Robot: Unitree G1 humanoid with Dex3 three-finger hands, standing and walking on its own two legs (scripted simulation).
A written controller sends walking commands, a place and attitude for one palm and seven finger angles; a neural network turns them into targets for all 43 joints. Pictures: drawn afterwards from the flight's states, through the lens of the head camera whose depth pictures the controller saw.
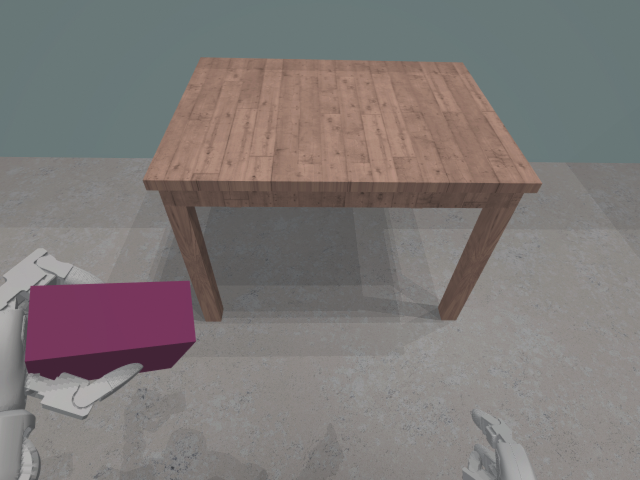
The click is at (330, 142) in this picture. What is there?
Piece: table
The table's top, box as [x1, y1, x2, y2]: [143, 57, 541, 192]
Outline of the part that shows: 143,178 143,182 146,189 161,190 536,192 541,184 540,180 462,62 212,57 200,58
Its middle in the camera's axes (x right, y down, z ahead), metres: +0.05 -0.38 +1.18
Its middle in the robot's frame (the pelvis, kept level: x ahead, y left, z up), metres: +1.14 +0.02 -0.12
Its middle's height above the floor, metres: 0.65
